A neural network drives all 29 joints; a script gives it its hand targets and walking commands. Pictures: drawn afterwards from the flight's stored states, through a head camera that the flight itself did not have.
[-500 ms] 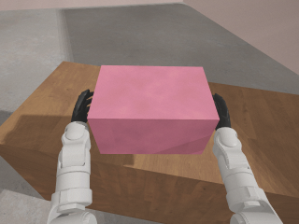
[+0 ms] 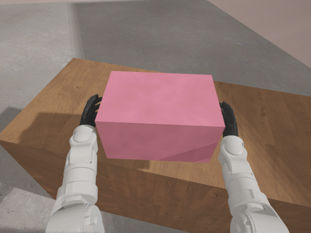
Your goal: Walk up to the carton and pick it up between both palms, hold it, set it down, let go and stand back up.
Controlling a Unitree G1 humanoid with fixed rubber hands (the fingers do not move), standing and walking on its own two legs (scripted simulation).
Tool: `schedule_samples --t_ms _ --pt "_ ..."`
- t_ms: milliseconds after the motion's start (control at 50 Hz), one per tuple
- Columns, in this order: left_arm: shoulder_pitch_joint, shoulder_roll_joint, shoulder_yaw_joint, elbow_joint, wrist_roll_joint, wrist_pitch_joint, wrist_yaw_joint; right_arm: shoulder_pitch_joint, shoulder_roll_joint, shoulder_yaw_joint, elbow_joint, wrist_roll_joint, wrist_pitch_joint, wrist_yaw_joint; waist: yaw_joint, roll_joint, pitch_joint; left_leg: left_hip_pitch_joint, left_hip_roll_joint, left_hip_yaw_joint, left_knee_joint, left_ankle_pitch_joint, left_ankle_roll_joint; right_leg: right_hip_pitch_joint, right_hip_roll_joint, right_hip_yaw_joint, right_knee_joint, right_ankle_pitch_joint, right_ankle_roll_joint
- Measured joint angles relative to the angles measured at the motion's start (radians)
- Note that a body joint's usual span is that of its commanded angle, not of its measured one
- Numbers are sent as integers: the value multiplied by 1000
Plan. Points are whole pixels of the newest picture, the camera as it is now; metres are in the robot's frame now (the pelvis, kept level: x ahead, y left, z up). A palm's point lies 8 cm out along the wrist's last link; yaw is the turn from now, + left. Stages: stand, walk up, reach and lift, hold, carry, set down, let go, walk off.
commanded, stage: set down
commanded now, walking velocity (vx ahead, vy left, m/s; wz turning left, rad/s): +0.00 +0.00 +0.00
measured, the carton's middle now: (159, 116) +0.41 +0.02 +0.07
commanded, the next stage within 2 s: none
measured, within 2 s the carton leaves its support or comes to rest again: rests again in 1.46 s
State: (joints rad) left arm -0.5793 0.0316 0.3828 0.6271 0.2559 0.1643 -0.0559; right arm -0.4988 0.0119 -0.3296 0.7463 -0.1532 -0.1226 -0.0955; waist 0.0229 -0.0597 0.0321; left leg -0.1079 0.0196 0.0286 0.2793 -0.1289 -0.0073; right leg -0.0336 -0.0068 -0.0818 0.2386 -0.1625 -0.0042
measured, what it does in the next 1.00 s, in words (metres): stands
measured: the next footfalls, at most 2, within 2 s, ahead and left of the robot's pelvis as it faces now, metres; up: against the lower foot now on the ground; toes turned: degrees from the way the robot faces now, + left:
none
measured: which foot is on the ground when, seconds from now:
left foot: down 0.00-1.00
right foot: down 0.00-1.00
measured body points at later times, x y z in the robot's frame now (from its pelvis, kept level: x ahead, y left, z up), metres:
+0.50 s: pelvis +0.01 +0.01 +0.00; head +0.04 +0.03 +0.45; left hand +0.41 +0.22 +0.04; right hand +0.40 -0.16 +0.05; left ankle +0.02 +0.12 -0.75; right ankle -0.02 -0.11 -0.75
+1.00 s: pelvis +0.01 +0.01 -0.01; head +0.10 +0.02 +0.44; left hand +0.42 +0.21 +0.00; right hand +0.40 -0.16 +0.00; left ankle +0.02 +0.12 -0.75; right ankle -0.02 -0.11 -0.75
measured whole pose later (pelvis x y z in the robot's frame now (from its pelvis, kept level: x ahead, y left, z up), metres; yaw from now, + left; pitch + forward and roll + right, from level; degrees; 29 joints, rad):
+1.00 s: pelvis +0.01 +0.01 -0.01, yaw -1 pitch +14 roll -1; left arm -0.77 0.17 0.30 1.27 0.07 -0.34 -0.01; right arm -0.59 0.00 -0.43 1.00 -0.23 -0.36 -0.12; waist 0.04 -0.01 -0.08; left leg -0.46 0.03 0.05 0.37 -0.15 0.00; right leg -0.37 0.00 -0.06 0.30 -0.16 0.01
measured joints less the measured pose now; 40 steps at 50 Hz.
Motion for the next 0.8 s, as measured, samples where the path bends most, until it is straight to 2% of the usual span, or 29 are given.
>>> schedule_samples --t_ms 340,580,800 --pt "-71 25 26 221 -17 -154 18 -56 12 -113 105 -77 -80 20 37 4 -18 -59 3 31 -6 2 5 -73 1 30 0 10 4" --pt "-99 75 -11 346 -79 -264 27 -70 13 -100 142 -79 -127 -3 34 31 -30 -134 4 26 22 -13 7 -134 1 25 2 6 8" --pt "-140 112 -49 507 -136 -392 35 -69 8 -95 194 -82 -188 -24 21 43 -70 -239 6 18 51 -19 8 -231 2 17 20 4 9"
